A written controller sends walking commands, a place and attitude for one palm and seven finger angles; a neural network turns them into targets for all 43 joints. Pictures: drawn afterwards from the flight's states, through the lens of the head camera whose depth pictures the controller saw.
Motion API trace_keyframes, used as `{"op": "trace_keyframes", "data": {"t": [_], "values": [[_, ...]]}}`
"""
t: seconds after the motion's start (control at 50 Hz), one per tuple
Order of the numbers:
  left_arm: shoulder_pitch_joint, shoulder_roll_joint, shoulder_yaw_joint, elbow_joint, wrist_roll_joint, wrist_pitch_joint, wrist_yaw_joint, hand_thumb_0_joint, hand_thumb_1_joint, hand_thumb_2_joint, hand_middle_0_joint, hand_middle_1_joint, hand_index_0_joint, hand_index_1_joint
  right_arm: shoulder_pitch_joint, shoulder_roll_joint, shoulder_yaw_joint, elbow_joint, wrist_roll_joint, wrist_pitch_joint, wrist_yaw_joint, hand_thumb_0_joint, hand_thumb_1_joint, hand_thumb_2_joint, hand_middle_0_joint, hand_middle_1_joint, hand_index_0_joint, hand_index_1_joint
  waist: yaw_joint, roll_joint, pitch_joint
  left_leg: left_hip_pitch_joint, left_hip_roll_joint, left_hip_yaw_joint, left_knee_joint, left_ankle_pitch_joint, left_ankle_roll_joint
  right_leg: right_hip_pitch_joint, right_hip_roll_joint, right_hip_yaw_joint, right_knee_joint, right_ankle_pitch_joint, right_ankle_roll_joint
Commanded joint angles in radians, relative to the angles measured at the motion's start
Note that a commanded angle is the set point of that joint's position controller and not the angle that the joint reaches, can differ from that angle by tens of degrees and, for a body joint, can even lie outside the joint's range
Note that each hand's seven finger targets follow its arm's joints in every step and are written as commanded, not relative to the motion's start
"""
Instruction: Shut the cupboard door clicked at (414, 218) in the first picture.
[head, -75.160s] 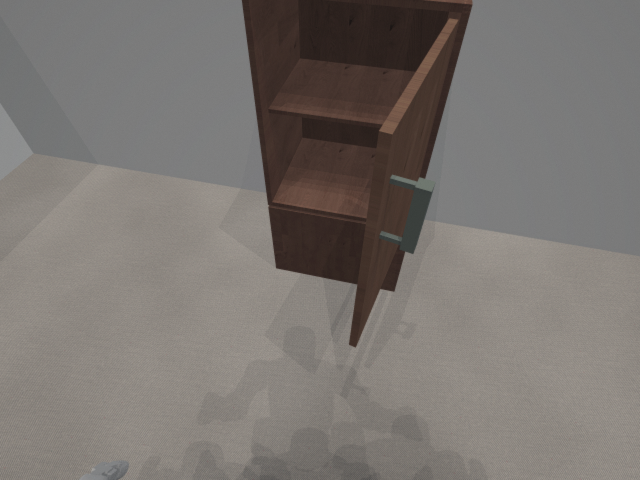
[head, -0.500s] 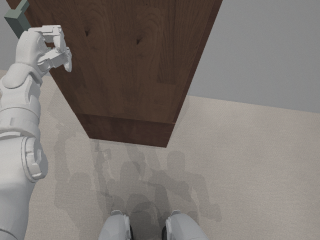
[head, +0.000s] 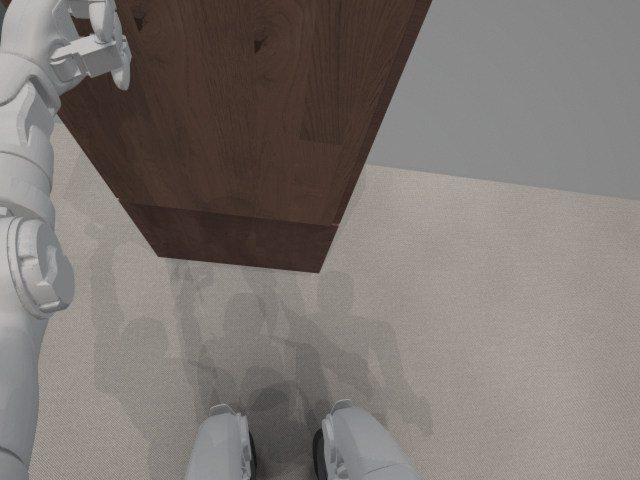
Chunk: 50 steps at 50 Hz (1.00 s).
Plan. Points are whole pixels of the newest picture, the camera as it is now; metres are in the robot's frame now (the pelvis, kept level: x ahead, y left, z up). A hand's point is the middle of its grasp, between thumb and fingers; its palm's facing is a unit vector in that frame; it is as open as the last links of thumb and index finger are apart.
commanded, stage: push the door shut along its arc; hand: left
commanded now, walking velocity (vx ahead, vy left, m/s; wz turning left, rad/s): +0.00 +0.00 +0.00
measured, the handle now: (14, 28) +0.60 +0.25 +0.12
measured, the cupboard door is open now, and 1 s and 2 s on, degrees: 0 0 0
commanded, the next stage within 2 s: pull the fist back off the door in 0.08 s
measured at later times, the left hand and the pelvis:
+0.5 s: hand (143, 44) +0.57 +0.12 +0.13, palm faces +0.22 -0.97 -0.06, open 3.2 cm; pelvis -0.03 -0.01 -0.01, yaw +1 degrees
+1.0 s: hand (157, 85) +0.52 +0.11 +0.12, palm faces +0.18 -0.98 +0.00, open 3.2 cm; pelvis +0.02 -0.01 +0.03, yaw +0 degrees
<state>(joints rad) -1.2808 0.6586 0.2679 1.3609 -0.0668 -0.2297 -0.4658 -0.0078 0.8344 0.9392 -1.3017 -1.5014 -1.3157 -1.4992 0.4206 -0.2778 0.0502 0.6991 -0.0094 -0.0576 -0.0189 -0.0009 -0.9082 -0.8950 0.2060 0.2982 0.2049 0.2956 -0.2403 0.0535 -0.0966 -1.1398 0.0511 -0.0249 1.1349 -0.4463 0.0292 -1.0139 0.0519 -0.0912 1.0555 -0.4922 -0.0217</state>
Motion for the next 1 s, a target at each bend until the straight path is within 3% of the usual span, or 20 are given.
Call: {"op": "trace_keyframes", "data": {"t": [0.0, 0.04, 0.16, 0.18, 0.2, 0.24, 0.28, 0.32, 0.36, 0.4, 0.5, 0.52, 0.66, 0.74, 0.76, 0.78, 0.84, 0.86, 0.94, 0.98], "values": [[-0.651, 0.068, -0.035, -0.232, -0.023, -0.048, -0.006, 0.000, 0.900, 0.900, -1.300, -1.500, -1.300, -1.500, 0.198, -0.211, -0.078, 0.007, -0.004, -0.038, -0.024, 0.000, -0.900, -0.900, 0.200, 0.300, 0.200, 0.300, -0.110, 0.226, -0.515, 0.649, -0.001, -0.100, -0.058, 0.362, 0.013, -0.097, 0.023, 0.036, -0.139, 0.244, -0.012], [-0.690, 0.075, -0.039, -0.258, -0.027, -0.051, -0.012, 0.000, 0.900, 0.900, -1.300, -1.500, -1.300, -1.500, 0.198, -0.215, -0.079, 0.011, -0.001, -0.053, -0.029, 0.000, -0.900, -0.900, 0.200, 0.300, 0.200, 0.300, -0.116, 0.239, -0.542, 0.667, 0.003, -0.104, -0.051, 0.359, 0.013, -0.119, 0.023, 0.033, -0.129, 0.233, -0.011], [-0.720, -0.016, -0.102, -0.243, -0.027, -0.017, -0.007, 0.000, 0.900, 0.900, -1.300, -1.500, -1.300, -1.500, 0.178, -0.215, -0.073, 0.039, -0.002, -0.085, -0.037, 0.000, -0.900, -0.900, 0.200, 0.300, 0.200, 0.300, -0.134, 0.267, -0.538, 0.695, 0.005, -0.119, -0.050, 0.320, 0.010, -0.188, 0.021, 0.018, -0.120, 0.193, -0.016], [-0.747, 0.032, 0.107, -0.245, -0.094, 0.006, 0.205, 0.000, 0.900, 0.900, -1.300, -1.500, -1.300, -1.500, 0.228, -0.187, -0.057, 0.002, -0.019, -0.086, -0.027, 0.000, -0.900, -0.900, 0.200, 0.300, 0.200, 0.300, -0.084, 0.254, -0.515, 0.598, 0.021, -0.139, -0.088, 0.253, 0.001, -0.135, 0.008, 0.032, -0.132, 0.175, -0.006], [-0.715, -0.026, 0.070, -0.222, -0.062, 0.018, 0.320, 0.000, 0.900, 0.900, -1.300, -1.500, -1.300, -1.500, 0.226, -0.185, -0.061, -0.001, -0.027, -0.089, -0.009, 0.000, -0.900, -0.900, 0.200, 0.300, 0.200, 0.300, -0.096, 0.251, -0.531, 0.588, 0.020, -0.146, -0.102, 0.208, -0.006, -0.138, 0.007, 0.029, -0.119, 0.159, 0.003], [-0.727, -0.089, 0.082, -0.237, -0.025, 0.013, 0.494, 0.000, 0.900, 0.900, -1.300, -1.500, -1.300, -1.500, 0.243, -0.177, -0.076, -0.001, -0.054, -0.085, 0.019, 0.000, -0.900, -0.900, 0.200, 0.300, 0.200, 0.300, -0.113, 0.198, -0.524, 0.568, 0.014, -0.153, -0.112, 0.165, -0.006, -0.137, 0.002, 0.024, -0.125, 0.148, 0.015], [-0.763, -0.114, 0.090, -0.277, 0.036, -0.024, 0.652, 0.000, 0.900, 0.900, -1.300, -1.500, -1.300, -1.500, 0.247, -0.169, -0.082, -0.003, -0.082, -0.079, 0.047, 0.000, -0.900, -0.900, 0.200, 0.300, 0.200, 0.300, -0.105, 0.211, -0.542, 0.560, 0.004, -0.156, -0.121, 0.130, -0.013, -0.134, 0.000, 0.021, -0.122, 0.134, 0.016], [-0.771, -0.122, 0.043, -0.250, 0.136, -0.067, 0.739, 0.000, 0.900, 0.900, -1.300, -1.500, -1.300, -1.500, 0.256, -0.173, -0.088, 0.008, -0.100, -0.071, 0.074, 0.000, -0.900, -0.900, 0.200, 0.300, 0.200, 0.300, -0.131, 0.192, -0.522, 0.556, 0.002, -0.158, -0.130, 0.090, -0.013, -0.151, 0.000, 0.021, -0.128, 0.108, 0.014], [-0.798, -0.126, -0.020, -0.254, 0.209, -0.113, 0.747, 0.000, 0.900, 0.900, -1.300, -1.500, -1.300, -1.500, 0.255, -0.175, -0.094, 0.011, -0.107, -0.067, 0.094, 0.000, -0.900, -0.900, 0.200, 0.300, 0.200, 0.300, -0.143, 0.245, -0.525, 0.580, -0.002, -0.148, -0.143, 0.067, -0.015, -0.155, -0.003, 0.029, -0.141, 0.092, 0.008], [-0.775, -0.096, -0.033, -0.227, 0.226, -0.141, 0.715, 0.000, 0.900, 0.900, -1.300, -1.500, -1.300, -1.500, 0.250, -0.179, -0.094, 0.005, -0.101, -0.059, 0.101, 0.000, -0.900, -0.900, 0.200, 0.300, 0.200, 0.300, -0.135, 0.243, -0.531, 0.583, -0.007, -0.144, -0.154, 0.053, -0.015, -0.124, -0.002, 0.036, -0.152, 0.085, -0.002], [-0.641, -0.074, 0.009, -0.142, 0.133, -0.140, 0.624, 0.000, 0.900, 0.900, -1.300, -1.500, -1.300, -1.500, 0.231, -0.179, -0.083, -0.024, -0.076, -0.046, 0.092, 0.000, -0.900, -0.900, 0.200, 0.300, 0.200, 0.300, -0.103, 0.165, -0.469, 0.493, -0.021, -0.102, -0.185, 0.013, -0.003, -0.006, 0.004, 0.054, -0.204, 0.064, -0.001], [-0.627, -0.064, 0.029, -0.157, 0.116, -0.148, 0.617, 0.000, 0.900, 0.900, -1.300, -1.500, -1.300, -1.500, 0.238, -0.181, -0.083, -0.027, -0.076, -0.045, 0.090, 0.000, -0.900, -0.900, 0.200, 0.300, 0.200, 0.300, -0.096, 0.157, -0.487, 0.501, -0.021, -0.098, -0.188, 0.031, -0.001, 0.014, 0.005, 0.054, -0.203, 0.074, 0.000], [-0.364, -0.081, 0.079, -0.253, 0.081, -0.206, 0.603, 0.000, 0.900, 0.900, -1.300, -1.500, -1.300, -1.500, 0.244, -0.166, -0.101, -0.050, -0.066, -0.014, 0.093, 0.000, -0.900, -0.900, 0.200, 0.300, 0.200, 0.300, -0.010, 0.084, -0.523, 0.526, -0.025, -0.046, -0.209, 0.199, 0.002, 0.191, 0.014, 0.062, -0.233, 0.200, 0.005], [-0.201, -0.085, 0.119, -0.347, 0.063, -0.225, 0.606, 0.000, 0.900, 0.900, -1.300, -1.500, -1.300, -1.500, 0.235, -0.157, -0.113, -0.070, -0.059, 0.017, 0.092, 0.000, -0.900, -0.900, 0.200, 0.300, 0.200, 0.300, 0.045, 0.054, -0.546, 0.558, -0.033, -0.013, -0.227, 0.315, 0.001, 0.309, 0.016, 0.065, -0.238, 0.350, 0.007], [-0.182, -0.117, 0.098, -0.365, 0.060, -0.229, 0.605, 0.000, 0.900, 0.900, -1.300, -1.500, -1.300, -1.500, 0.226, -0.152, -0.115, -0.072, -0.056, 0.023, 0.093, 0.000, -0.900, -0.900, 0.200, 0.300, 0.200, 0.300, 0.042, 0.038, -0.526, 0.556, -0.036, -0.004, -0.230, 0.323, 0.002, 0.323, 0.015, 0.066, -0.244, 0.375, 0.010], [-0.151, -0.098, 0.124, -0.395, 0.059, -0.237, 0.609, 0.000, 0.900, 0.900, -1.300, -1.500, -1.300, -1.500, 0.224, -0.150, -0.118, -0.077, -0.055, 0.028, 0.092, 0.000, -0.900, -0.900, 0.200, 0.300, 0.200, 0.300, 0.060, 0.035, -0.524, 0.557, -0.037, 0.003, -0.234, 0.339, 0.003, 0.350, 0.015, 0.069, -0.243, 0.404, 0.011], [-0.074, -0.139, 0.106, -0.468, 0.054, -0.261, 0.610, 0.000, 0.900, 0.900, -1.300, -1.500, -1.300, -1.500, 0.198, -0.139, -0.124, -0.087, -0.050, 0.038, 0.091, 0.000, -0.900, -0.900, 0.200, 0.300, 0.200, 0.300, 0.075, 0.043, -0.514, 0.589, -0.044, 0.018, -0.239, 0.390, 0.002, 0.386, 0.013, 0.073, -0.243, 0.488, 0.012], [-0.048, -0.145, 0.106, -0.475, 0.051, -0.265, 0.610, 0.000, 0.900, 0.900, -1.300, -1.500, -1.300, -1.500, 0.194, -0.137, -0.125, -0.086, -0.048, 0.042, 0.090, 0.000, -0.900, -0.900, 0.200, 0.300, 0.200, 0.300, 0.076, 0.011, -0.491, 0.584, -0.045, 0.022, -0.240, 0.400, 0.005, 0.400, 0.013, 0.075, -0.246, 0.514, 0.014], [0.036, -0.218, 0.053, -0.584, 0.034, -0.279, 0.594, 0.000, 0.900, 0.900, -1.300, -1.500, -1.300, -1.500, 0.156, -0.128, -0.136, -0.097, -0.037, 0.048, 0.086, 0.000, -0.900, -0.900, 0.200, 0.300, 0.200, 0.300, 0.088, 0.031, -0.511, 0.675, -0.047, 0.027, -0.244, 0.482, 0.000, 0.420, 0.010, 0.073, -0.240, 0.602, 0.014], [0.085, -0.295, -0.005, -0.623, 0.014, -0.270, 0.580, 0.000, 0.900, 0.900, -1.300, -1.500, -1.300, -1.500, 0.131, -0.120, -0.137, -0.105, -0.030, 0.049, 0.086, 0.000, -0.900, -0.900, 0.200, 0.300, 0.200, 0.300, 0.085, 0.023, -0.493, 0.703, -0.046, 0.030, -0.245, 0.514, 0.000, 0.420, 0.010, 0.070, -0.248, 0.642, 0.018]]}}
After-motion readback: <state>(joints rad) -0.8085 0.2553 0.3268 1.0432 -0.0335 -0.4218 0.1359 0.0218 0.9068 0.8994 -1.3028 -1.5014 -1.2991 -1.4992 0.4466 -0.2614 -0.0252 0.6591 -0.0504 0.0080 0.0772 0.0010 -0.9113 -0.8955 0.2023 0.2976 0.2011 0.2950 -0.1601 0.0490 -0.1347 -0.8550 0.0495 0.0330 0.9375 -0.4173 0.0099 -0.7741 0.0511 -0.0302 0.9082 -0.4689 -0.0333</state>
